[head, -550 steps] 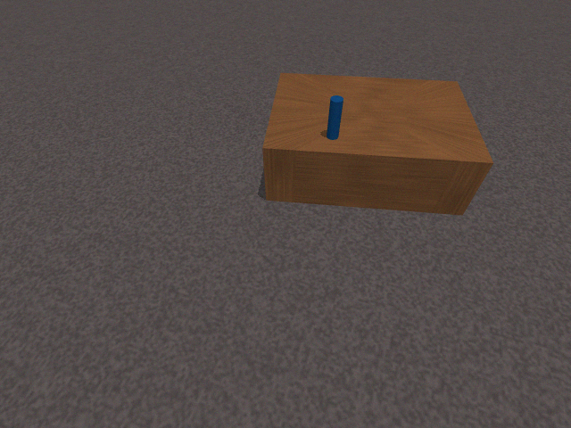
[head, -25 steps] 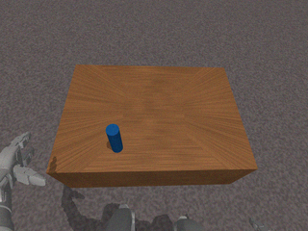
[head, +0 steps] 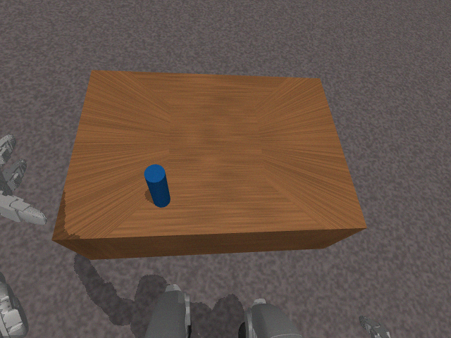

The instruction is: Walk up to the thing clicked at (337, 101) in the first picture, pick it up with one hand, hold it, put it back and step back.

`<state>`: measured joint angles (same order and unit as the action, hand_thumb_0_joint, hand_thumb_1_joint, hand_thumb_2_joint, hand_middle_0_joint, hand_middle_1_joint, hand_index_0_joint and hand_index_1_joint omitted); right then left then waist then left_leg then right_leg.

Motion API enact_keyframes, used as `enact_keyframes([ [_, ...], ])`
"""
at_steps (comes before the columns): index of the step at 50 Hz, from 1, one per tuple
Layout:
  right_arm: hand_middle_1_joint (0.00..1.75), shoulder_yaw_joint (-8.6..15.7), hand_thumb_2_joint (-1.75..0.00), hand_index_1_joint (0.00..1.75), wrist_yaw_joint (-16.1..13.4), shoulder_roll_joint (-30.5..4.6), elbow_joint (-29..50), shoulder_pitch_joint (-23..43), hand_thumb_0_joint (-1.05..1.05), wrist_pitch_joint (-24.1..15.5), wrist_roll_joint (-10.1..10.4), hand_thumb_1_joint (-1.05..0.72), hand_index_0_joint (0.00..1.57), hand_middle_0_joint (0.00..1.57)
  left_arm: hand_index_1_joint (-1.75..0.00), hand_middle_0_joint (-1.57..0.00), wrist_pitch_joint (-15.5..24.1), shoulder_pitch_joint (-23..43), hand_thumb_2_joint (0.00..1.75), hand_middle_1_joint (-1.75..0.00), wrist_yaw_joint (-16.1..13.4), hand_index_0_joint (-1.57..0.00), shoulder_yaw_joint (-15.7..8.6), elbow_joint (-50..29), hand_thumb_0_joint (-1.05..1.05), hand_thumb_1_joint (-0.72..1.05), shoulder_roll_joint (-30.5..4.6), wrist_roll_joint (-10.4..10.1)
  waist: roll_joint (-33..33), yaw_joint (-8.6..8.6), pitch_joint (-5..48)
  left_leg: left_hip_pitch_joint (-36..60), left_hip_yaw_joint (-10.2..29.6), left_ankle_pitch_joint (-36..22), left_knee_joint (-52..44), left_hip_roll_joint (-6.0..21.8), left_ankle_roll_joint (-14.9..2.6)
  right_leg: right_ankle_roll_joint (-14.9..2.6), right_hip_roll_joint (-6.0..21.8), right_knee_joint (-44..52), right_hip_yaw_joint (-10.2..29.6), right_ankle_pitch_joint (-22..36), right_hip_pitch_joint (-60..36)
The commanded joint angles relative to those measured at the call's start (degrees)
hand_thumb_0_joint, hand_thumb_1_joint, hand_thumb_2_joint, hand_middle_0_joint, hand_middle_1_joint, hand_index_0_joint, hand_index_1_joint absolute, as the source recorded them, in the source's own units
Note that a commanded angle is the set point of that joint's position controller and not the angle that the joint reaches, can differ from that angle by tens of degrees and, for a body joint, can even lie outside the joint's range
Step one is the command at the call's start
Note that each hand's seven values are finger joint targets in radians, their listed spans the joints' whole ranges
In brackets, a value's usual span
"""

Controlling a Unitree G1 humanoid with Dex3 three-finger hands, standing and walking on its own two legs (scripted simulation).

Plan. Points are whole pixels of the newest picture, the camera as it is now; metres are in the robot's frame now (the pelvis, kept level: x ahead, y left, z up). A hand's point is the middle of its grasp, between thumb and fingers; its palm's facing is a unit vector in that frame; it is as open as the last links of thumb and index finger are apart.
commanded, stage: go down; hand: left
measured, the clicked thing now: (158, 187) +0.48 +0.16 -0.28
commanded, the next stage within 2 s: none
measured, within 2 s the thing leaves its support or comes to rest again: neither
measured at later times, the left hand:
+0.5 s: hand (25, 173) +0.39 +0.35 -0.01, palm faces +0.15 -0.99 -0.08, open 17.7 cm
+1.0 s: hand (25, 157) +0.42 +0.36 +0.00, palm faces +0.14 -0.99 -0.05, open 17.6 cm
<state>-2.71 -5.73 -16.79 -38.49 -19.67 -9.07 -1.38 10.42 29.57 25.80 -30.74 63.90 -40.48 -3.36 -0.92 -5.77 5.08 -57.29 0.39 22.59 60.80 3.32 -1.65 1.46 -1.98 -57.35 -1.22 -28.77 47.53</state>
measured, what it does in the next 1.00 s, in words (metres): stands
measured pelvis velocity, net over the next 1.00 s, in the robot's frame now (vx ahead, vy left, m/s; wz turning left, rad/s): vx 0.00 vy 0.00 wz -0.01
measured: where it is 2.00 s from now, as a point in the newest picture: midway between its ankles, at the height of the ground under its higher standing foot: outside the picture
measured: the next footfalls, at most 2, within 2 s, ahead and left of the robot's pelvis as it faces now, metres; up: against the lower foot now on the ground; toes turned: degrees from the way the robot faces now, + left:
none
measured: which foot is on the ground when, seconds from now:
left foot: down 0.00-1.00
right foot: down 0.00-1.00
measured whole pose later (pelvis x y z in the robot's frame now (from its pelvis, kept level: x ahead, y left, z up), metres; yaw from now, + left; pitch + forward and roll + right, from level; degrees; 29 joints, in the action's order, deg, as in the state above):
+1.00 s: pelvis +0.00 +0.00 -0.02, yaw +0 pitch +23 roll -6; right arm -4.4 -4.6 -16.6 -38.4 -18.8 -7.2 -2.3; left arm 15.1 38.5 30.7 -34.7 67.7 -46.5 -4.6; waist -0.8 -7.4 5.6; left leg -65.4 1.9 24.8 66.8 3.5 -1.7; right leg 1.5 -2.4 -62.4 -2.5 -31.0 54.6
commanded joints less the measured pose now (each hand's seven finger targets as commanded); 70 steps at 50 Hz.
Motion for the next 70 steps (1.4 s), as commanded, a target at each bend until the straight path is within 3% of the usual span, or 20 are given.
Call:
enact_keyframes([
  [1,0.3,4.8,-0.9,0.3,-0.6,-11.8,4.4,-5.4,0.0,-0.9,0.1,-0.89,0.2,0.2,-0.03,-0.09,4.3,13.9,0.03,0.0,0.2,-0.05,-3.3,-11.2,0.0,-0.57,-19.4,-1.3,14.4,2.35,24.3,32.8,5.1,-16.2,-8.7,1.3,1.28,-3.27,-0.6,6.3,-2.1,10.8,4.2],
  [8,0.3,4.8,-0.9,0.3,-0.8,-11.3,3.2,-6.7,0.0,-0.3,0.0,-0.9,0.2,0.2,-0.04,-0.09,4.7,14.4,0.03,-0.01,-0.2,-0.06,-4.3,-12.3,0.0,-0.6,-20.0,-1.6,12.2,1.76,24.3,31.6,4.0,-19.2,-6.9,0.7,0.6,-3.12,-0.6,7.1,-1.8,13.9,2.4],
  [13,0.3,4.8,-0.9,0.3,-0.7,-11.2,3.2,-6.2,0.0,-0.1,0.0,-0.9,0.2,0.2,-0.03,-0.09,4.7,14.0,0.02,-0.01,0.3,-0.06,-3.4,-9.6,0.0,-0.61,-18.6,-1.4,11.8,1.37,20.5,29.7,4.9,-15.7,-7.8,1.1,0.77,-3.19,-0.6,6.9,-2.0,11.3,4.5],
  [15,0.3,4.4,-0.9,0.3,-0.7,-10.8,3.4,-6.0,0.0,0.0,0.1,-0.9,0.2,0.2,-0.04,-0.08,4.9,14.4,0.03,-0.01,0.3,-0.05,-3.5,-10.0,0.0,-0.61,-19.3,-1.5,9.9,1.3,19.5,27.6,3.5,-14.0,-7.4,0.4,0.19,-2.99,-0.4,7.9,-1.4,12.2,2.4],
  [20,0.3,4.4,-0.9,0.3,-0.7,-11.3,3.2,-5.7,0.0,-0.2,-0.2,-0.9,0.2,0.2,-0.04,-0.09,6.6,20.0,0.02,-0.02,1.2,-0.06,-4.1,-10.6,0.0,-0.61,-21.2,-1.8,11.6,0.23,21.5,28.5,3.6,-13.7,-6.3,0.5,0.1,-2.97,-0.3,6.9,-1.2,11.6,4.5],
  [24,0.3,4.3,-0.9,0.3,-0.8,-11.6,3.2,-5.0,0.0,-0.1,-0.4,-0.89,0.2,0.2,-0.03,-0.08,7.5,21.7,0.03,-0.01,1.9,-0.05,-4.1,-9.2,0.0,-0.57,-21.8,-1.8,14.0,0.24,20.9,28.6,5.1,-7.9,-7.4,1.1,0.84,-3.24,-0.4,5.7,-1.4,7.1,8.0],
  [28,0.3,3.6,-0.9,0.3,-0.7,-11.8,3.2,-5.8,0.0,0.1,-0.6,-0.89,0.2,0.2,-0.03,-0.08,7.7,20.6,0.04,0.0,2.7,-0.05,-5.9,-7.8,0.0,-0.57,-24.1,-2.2,13.6,0.9,25.2,29.3,4.9,-14.8,-5.0,0.7,0.69,-3.26,-0.5,4.8,-1.8,10.9,6.3],
  [29,0.3,3.5,-0.9,0.3,-0.6,-11.9,3.1,-6.2,0.0,0.1,-0.8,-0.89,0.2,0.2,-0.03,-0.09,7.7,20.6,0.04,0.0,2.9,-0.05,-5.8,-7.8,0.0,-0.59,-23.9,-2.2,13.3,0.77,26.7,30.0,4.6,-19.0,-3.8,0.6,0.49,-3.17,-0.4,4.6,-1.7,13.3,6.1],
  [31,0.3,3.6,-0.9,0.3,-0.4,-12.4,2.7,-6.5,0.0,0.3,-0.9,-0.89,0.2,0.2,-0.03,-0.08,7.7,21.3,0.03,0.0,3.6,-0.04,-6.4,-7.9,0.0,-0.58,-24.6,-2.4,14.1,0.9,27.6,31.2,5.6,-21.5,-3.4,1.0,0.78,-3.21,-0.7,3.7,-2.2,13.2,7.9],
  [33,0.3,3.4,-0.9,0.3,-0.4,-12.3,3.1,-6.2,0.0,0.4,-0.9,-0.89,0.2,0.2,-0.03,-0.08,7.7,21.4,0.04,0.0,3.7,-0.04,-6.2,-7.5,0.0,-0.56,-24.5,-2.4,13.7,0.6,26.3,29.7,5.1,-20.3,-2.9,0.7,0.61,-3.16,-0.6,3.8,-2.0,13.3,8.0],
  [36,0.3,3.0,-0.9,0.3,-0.2,-12.0,2.8,-6.8,0.0,0.6,-1.0,-0.9,0.2,0.2,-0.03,-0.08,8.1,22.4,0.04,0.0,4.0,-0.04,-7.7,-7.5,0.0,-0.58,-26.6,-2.6,12.7,0.63,27.7,28.4,4.9,-23.3,-1.1,0.5,0.15,-2.81,-0.5,3.0,-1.8,16.4,7.0],
  [41,0.3,2.8,-0.9,0.3,0.1,-11.9,3.2,-6.6,0.0,0.8,-0.8,-0.9,0.2,0.2,-0.04,-0.08,8.4,23.5,0.05,-0.01,4.3,-0.04,-7.0,-7.5,0.0,-0.57,-26.7,-2.5,11.8,0.04,26.5,25.8,3.9,-19.7,-0.5,0.1,-0.5,-2.49,-0.4,3.4,-0.9,16.4,6.6],
  [42,0.3,2.9,-0.9,0.3,0.1,-11.8,3.1,-6.7,0.0,0.7,-0.8,-0.89,0.2,0.2,-0.04,-0.08,8.4,23.5,0.05,-0.01,4.5,-0.04,-7.7,-7.2,0.0,-0.57,-27.4,-2.5,13.1,0.25,26.5,26.0,4.1,-18.7,-0.8,0.1,-0.2,-2.7,-0.4,3.2,-1.1,15.1,7.0],
  [45,0.3,3.3,-0.9,0.3,0.2,-12.4,3.2,-6.6,0.0,0.9,-0.7,-0.9,0.2,0.2,-0.04,-0.08,8.4,25.4,0.04,-0.01,4.7,-0.04,-6.3,-7.4,0.0,-0.58,-26.2,-2.5,14.9,-0.53,26.3,27.3,5.2,-15.7,-2.0,0.7,0.45,-3.27,-0.7,2.3,-1.9,11.1,10.4],
  [48,0.3,3.2,-0.9,0.3,0.3,-12.8,3.2,-6.5,0.0,0.7,-0.7,-0.89,0.2,0.2,-0.04,-0.08,8.7,27.0,0.05,-0.01,4.9,-0.04,-6.6,-8.3,0.0,-0.56,-27.0,-2.7,16.6,-0.27,26.4,28.9,7.1,-15.0,-2.9,1.7,1.21,-3.44,-0.9,1.1,-2.7,8.6,13.2],
  [54,0.3,2.7,-0.9,0.3,0.2,-12.6,3.3,-7.2,0.0,0.9,-0.7,-0.89,0.2,0.2,-0.04,-0.08,8.3,27.9,0.05,-0.02,5.2,-0.04,-6.8,-6.7,0.0,-0.55,-27.4,-2.8,15.2,-0.84,26.5,27.6,6.6,-14.6,-2.0,1.2,0.83,-3.32,-0.8,1.5,-2.4,9.5,12.3],
  [55,0.3,2.7,-0.9,0.3,0.2,-12.7,3.3,-6.9,0.0,0.9,-0.7,-0.89,0.2,0.2,-0.04,-0.07,8.3,28.2,0.05,-0.02,5.1,-0.05,-7.1,-6.6,0.0,-0.55,-27.8,-2.7,15.3,-0.51,25.7,26.8,6.9,-11.6,-2.6,1.2,0.94,-3.35,-0.9,1.4,-2.3,7.8,12.8],
  [57,0.3,2.4,-0.9,0.3,0.2,-12.5,3.3,-7.5,0.0,1.0,-0.7,-0.89,0.2,0.2,-0.05,-0.08,8.2,28.2,0.04,-0.02,4.8,-0.05,-7.7,-6.2,0.0,-0.59,-28.9,-2.6,14.3,-0.66,27.1,26.0,5.9,-14.0,-1.4,0.7,0.42,-3.27,-0.7,1.5,-2.2,10.3,10.8],
  [59,0.3,2.1,-0.9,0.3,0.3,-12.4,3.8,-7.2,0.0,1.0,-0.7,-0.89,0.2,0.2,-0.04,-0.08,8.1,28.7,0.04,-0.02,5.0,-0.05,-7.3,-6.1,0.0,-0.58,-29.1,-2.6,14.6,-0.63,26.1,24.8,5.6,-12.3,-1.4,0.7,0.34,-3.21,-0.7,1.6,-1.8,9.5,11.2],
  [70,0.3,2.0,-0.9,0.3,0.3,-12.5,3.5,-8.2,0.0,1.2,-0.8,-0.89,0.2,0.2,-0.04,-0.08,8.2,30.7,0.04,-0.01,5.5,-0.05,-7.2,-5.4,0.0,-0.55,-29.6,-2.6,15.6,-1.47,27.3,25.1,6.0,-14.6,-0.1,0.7,0.51,-3.42,-1.0,0.7,-2.2,10.3,12.5],
])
